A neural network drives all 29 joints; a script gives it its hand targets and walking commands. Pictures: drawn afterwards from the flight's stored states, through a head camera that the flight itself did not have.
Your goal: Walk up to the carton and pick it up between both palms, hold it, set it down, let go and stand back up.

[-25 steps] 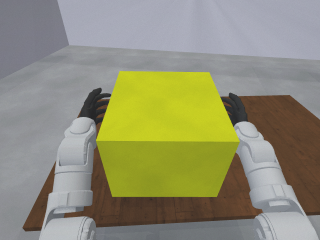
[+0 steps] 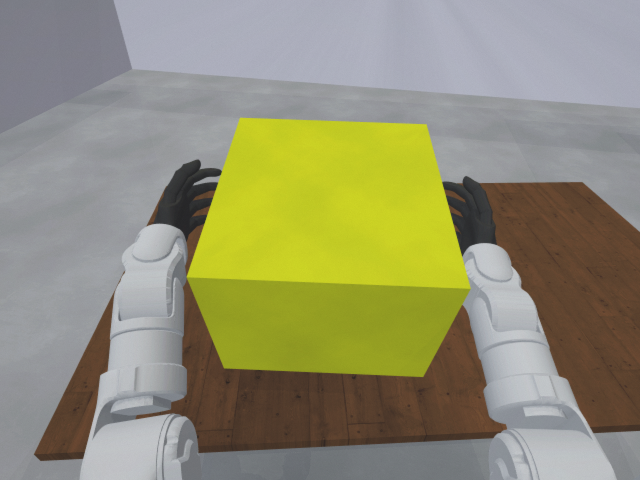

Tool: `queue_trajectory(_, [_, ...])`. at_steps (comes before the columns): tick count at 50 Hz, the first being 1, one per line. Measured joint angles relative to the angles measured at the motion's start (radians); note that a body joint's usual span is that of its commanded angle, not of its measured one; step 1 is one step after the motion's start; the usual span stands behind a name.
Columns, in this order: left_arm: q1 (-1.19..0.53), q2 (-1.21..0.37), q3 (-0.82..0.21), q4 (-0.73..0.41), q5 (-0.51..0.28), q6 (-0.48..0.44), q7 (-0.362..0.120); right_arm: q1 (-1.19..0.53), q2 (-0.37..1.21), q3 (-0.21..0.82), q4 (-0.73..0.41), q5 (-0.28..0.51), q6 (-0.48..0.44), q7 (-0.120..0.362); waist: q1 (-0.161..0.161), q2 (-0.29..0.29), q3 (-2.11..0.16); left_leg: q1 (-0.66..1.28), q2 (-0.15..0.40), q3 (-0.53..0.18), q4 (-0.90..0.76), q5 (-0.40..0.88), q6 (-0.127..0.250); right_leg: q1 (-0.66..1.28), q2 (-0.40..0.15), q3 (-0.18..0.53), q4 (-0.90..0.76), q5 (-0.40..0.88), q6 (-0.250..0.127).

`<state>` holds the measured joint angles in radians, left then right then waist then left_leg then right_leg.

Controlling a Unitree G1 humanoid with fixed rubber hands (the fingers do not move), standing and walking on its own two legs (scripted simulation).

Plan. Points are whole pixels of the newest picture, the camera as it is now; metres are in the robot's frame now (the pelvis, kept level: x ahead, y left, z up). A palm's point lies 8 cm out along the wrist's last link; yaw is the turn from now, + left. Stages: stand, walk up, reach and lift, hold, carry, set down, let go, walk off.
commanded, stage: set down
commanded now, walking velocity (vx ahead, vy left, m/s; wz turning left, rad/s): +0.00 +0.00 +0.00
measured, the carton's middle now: (328, 242) +0.43 +0.01 +0.13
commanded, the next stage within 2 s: none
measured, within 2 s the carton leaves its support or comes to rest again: neither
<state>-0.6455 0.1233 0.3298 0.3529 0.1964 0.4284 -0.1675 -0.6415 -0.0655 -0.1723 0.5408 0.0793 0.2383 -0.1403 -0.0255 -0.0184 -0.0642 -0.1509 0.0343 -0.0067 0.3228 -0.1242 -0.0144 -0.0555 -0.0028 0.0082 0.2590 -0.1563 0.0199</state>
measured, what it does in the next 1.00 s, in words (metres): stands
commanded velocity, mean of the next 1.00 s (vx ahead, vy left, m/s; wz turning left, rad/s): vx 0.00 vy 0.00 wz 0.00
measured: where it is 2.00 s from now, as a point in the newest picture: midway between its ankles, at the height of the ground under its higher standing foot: outside the picture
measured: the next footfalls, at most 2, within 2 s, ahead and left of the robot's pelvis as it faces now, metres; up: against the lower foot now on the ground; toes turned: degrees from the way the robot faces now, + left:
none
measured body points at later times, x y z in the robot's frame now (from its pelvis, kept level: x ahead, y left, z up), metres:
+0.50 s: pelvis +0.01 +0.00 +0.00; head -0.02 +0.02 +0.45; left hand +0.40 +0.19 +0.17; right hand +0.38 -0.18 +0.14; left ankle +0.03 +0.13 -0.75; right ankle -0.01 -0.13 -0.75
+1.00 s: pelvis +0.02 +0.01 +0.00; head +0.00 +0.03 +0.45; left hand +0.42 +0.19 +0.14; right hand +0.38 -0.18 +0.11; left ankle +0.03 +0.13 -0.75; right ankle -0.01 -0.13 -0.75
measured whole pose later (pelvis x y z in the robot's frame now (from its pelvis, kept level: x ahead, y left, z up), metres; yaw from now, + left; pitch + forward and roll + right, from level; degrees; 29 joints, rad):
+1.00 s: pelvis +0.02 +0.01 +0.00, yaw +0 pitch -2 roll -1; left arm -0.67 0.12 0.30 0.63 0.20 0.19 -0.18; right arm -0.49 -0.01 -0.24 0.59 -0.01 0.04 -0.16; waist -0.03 -0.04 0.00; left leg -0.13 0.03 -0.01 0.32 -0.15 -0.01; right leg -0.03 -0.01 0.01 0.23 -0.16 0.03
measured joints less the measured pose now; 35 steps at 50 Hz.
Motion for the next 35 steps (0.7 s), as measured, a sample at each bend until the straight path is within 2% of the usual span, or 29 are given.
queue_trajectory(9, [0.123,-0.003,-0.025,-0.067,0.0,-0.049,0.0,0.096,0.02,0.049,0.0,-0.001,-0.098,-0.007,0.0,-0.009,0.025,0.005,0.0,0.0,-0.001,-0.016,-0.007,0.015,0.0,0.0,-0.022,-0.005,0.0])
queue_trajectory(15, [0.133,-0.002,-0.05,-0.065,0.0,-0.068,0.009,0.133,0.02,0.054,0.0,-0.001,-0.142,-0.014,0.0,-0.01,0.025,0.008,0.0,0.0,-0.001,-0.018,-0.007,0.02,-0.001,0.0,-0.026,-0.004,0.0])
queue_trajectory(27, [0.012,-0.002,-0.049,0.121,0.0,-0.125,-0.005,0.133,0.031,-0.022,0.001,-0.036,-0.136,-0.017,0.0,-0.019,0.035,0.017,-0.003,0.0,-0.001,-0.016,-0.001,0.029,-0.003,0.0,-0.026,-0.002,0.003])
queue_trajectory(35, [-0.007,-0.002,-0.039,0.165,0.0,-0.154,-0.013,0.133,0.041,-0.039,0.013,-0.05,-0.158,-0.016,0.0,-0.019,0.063,0.017,-0.007,0.001,-0.001,-0.018,0.001,0.029,-0.008,0.0,-0.026,-0.004,0.007])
